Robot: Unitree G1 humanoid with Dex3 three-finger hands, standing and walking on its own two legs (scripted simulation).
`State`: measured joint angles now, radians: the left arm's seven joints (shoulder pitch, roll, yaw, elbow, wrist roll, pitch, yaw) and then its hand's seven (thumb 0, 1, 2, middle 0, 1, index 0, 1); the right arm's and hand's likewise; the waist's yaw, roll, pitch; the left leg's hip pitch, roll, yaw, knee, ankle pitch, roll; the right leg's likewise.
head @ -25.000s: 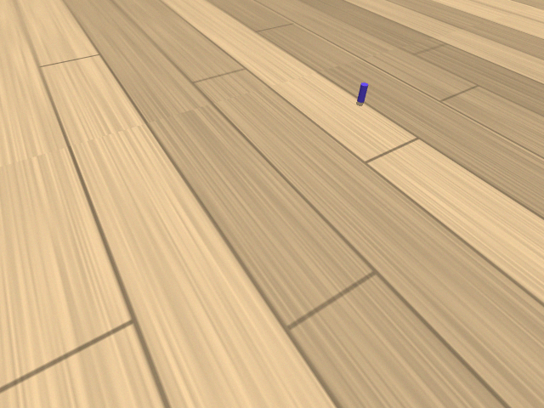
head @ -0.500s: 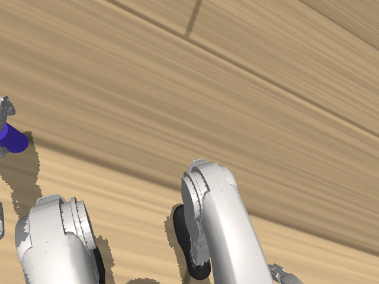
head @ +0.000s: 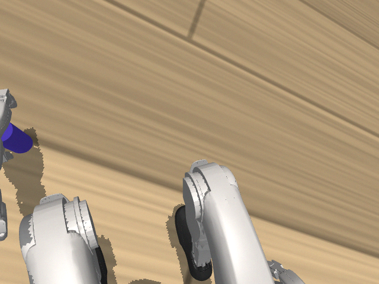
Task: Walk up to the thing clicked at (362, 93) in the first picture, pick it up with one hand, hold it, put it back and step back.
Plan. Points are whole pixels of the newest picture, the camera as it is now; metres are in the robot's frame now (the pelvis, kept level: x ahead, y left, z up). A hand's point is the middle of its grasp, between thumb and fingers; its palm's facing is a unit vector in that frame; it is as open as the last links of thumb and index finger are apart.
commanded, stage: withdraw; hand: left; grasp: from above
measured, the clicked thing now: (10, 137) +0.46 +0.29 -0.25
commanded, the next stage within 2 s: home in 0.98 s
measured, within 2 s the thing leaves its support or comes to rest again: neither
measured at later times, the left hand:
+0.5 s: hand out of the picture +0.46 +0.32 -0.03, palm faces -0.44 -0.06 -0.90, open 13.9 cm
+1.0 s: hand out of the picture +0.46 +0.30 -0.11, palm faces -0.41 -0.04 -0.91, open 13.6 cm
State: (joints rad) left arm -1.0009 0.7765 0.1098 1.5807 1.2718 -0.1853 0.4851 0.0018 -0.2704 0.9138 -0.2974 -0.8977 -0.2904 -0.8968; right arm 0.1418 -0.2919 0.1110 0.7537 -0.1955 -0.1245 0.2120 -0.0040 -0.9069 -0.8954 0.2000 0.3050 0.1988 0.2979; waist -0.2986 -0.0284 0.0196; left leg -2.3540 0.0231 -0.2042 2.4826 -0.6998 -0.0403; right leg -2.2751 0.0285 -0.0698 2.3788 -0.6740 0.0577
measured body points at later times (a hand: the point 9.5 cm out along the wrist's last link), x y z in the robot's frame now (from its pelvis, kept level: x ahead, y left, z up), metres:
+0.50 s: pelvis -0.01 +0.00 +0.07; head +0.20 +0.05 +0.46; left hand +0.47 +0.32 +0.02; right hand +0.07 -0.27 -0.05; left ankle +0.07 +0.14 -0.28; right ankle +0.10 -0.13 -0.28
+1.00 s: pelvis -0.02 +0.00 +0.03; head +0.21 +0.08 +0.41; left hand +0.48 +0.30 -0.06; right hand +0.02 -0.27 -0.06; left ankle +0.07 +0.14 -0.28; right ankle +0.10 -0.13 -0.28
